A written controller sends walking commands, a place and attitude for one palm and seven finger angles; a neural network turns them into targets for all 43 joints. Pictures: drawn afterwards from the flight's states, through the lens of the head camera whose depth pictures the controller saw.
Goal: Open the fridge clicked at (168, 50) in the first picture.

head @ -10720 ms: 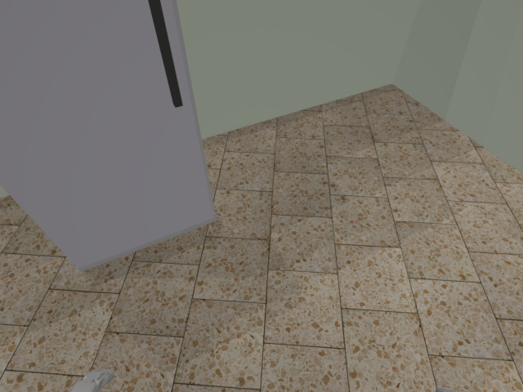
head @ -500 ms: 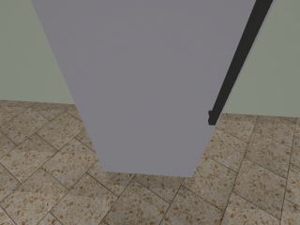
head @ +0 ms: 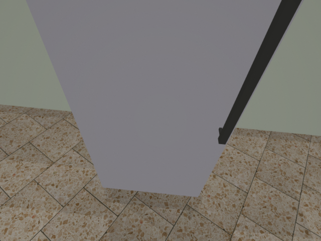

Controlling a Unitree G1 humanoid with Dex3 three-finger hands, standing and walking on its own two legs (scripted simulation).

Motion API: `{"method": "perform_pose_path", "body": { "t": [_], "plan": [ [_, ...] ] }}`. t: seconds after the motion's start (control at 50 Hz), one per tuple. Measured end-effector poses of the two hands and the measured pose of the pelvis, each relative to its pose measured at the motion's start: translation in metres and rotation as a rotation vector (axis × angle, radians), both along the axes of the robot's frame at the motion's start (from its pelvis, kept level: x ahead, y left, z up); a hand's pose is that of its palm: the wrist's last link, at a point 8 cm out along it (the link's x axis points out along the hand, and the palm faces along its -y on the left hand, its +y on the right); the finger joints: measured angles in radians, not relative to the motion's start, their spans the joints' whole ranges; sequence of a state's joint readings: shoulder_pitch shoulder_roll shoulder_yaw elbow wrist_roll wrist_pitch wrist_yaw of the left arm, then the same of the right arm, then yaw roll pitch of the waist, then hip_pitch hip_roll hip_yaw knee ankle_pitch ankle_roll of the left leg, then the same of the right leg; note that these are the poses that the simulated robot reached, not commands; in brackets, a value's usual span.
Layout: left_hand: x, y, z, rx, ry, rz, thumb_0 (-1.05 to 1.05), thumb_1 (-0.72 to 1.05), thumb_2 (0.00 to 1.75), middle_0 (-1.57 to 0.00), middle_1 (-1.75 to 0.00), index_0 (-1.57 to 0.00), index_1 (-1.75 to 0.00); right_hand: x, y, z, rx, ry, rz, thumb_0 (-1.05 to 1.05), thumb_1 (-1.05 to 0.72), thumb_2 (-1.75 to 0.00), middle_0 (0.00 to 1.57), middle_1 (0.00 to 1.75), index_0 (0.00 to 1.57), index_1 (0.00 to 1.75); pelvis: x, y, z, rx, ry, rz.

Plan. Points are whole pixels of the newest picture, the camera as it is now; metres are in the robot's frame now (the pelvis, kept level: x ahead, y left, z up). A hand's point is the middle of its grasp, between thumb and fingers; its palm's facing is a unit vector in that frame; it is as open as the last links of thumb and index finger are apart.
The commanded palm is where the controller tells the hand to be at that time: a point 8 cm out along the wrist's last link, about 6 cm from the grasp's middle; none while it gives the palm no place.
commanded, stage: come to a stop and stand still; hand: right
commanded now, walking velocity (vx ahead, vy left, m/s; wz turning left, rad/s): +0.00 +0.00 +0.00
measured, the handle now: (249, 77) +0.47 -0.18 +0.20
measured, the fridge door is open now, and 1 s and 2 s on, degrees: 0 0 0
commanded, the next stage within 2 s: look again from close up in 0.10 s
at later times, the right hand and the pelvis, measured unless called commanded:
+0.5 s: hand out of the picture +0.00 -0.15 -0.17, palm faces +0.04 +0.98 -0.18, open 7.3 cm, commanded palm none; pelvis +0.01 +0.02 +0.00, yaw +0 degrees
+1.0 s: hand out of the picture -0.01 -0.13 -0.17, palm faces +0.05 +0.98 -0.19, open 7.3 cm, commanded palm none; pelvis +0.00 +0.04 +0.00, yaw -1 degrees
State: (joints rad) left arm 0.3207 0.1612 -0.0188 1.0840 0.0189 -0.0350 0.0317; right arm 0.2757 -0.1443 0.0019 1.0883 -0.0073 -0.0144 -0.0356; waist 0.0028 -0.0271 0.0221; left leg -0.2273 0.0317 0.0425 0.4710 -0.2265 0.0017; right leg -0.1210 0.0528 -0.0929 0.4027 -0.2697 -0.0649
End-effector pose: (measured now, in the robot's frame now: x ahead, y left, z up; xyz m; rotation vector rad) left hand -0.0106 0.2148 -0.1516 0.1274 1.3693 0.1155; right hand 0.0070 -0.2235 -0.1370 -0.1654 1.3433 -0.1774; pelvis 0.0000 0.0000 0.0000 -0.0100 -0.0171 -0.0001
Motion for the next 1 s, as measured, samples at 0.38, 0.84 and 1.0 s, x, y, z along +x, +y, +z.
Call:
{"method": "perform_pose_path", "body": {
  "t": [0.38, 0.84, 1.0],
  "plan": [
    [0.018, 0.012, 0.004, 0.013, 0.021, -0.017, 0.00, 0.91, 0.90, -0.20, -0.30, -0.20, -0.30, -0.014, 0.024, -0.005, 0.040, 0.067, -0.022, 0.01, -0.92, -0.90, 0.20, 0.30, 0.20, 0.30, 0.009, 0.013, 0.002, 0.004, -0.005, -0.008],
    [0.004, 0.022, 0.003, -0.006, 0.049, 0.000, 0.00, 0.91, 0.90, -0.20, -0.30, -0.20, -0.30, -0.014, 0.038, -0.004, 0.032, 0.053, -0.022, 0.01, -0.92, -0.90, 0.20, 0.30, 0.19, 0.30, 0.006, 0.031, 0.003, 0.001, -0.008, -0.009],
    [-0.002, 0.026, 0.003, -0.006, 0.056, 0.002, 0.00, 0.91, 0.90, -0.20, -0.30, -0.20, -0.30, -0.018, 0.044, -0.004, 0.036, 0.050, -0.026, 0.01, -0.92, -0.90, 0.20, 0.30, 0.19, 0.30, 0.003, 0.035, 0.003, 0.001, -0.010, -0.011]
  ]
}}
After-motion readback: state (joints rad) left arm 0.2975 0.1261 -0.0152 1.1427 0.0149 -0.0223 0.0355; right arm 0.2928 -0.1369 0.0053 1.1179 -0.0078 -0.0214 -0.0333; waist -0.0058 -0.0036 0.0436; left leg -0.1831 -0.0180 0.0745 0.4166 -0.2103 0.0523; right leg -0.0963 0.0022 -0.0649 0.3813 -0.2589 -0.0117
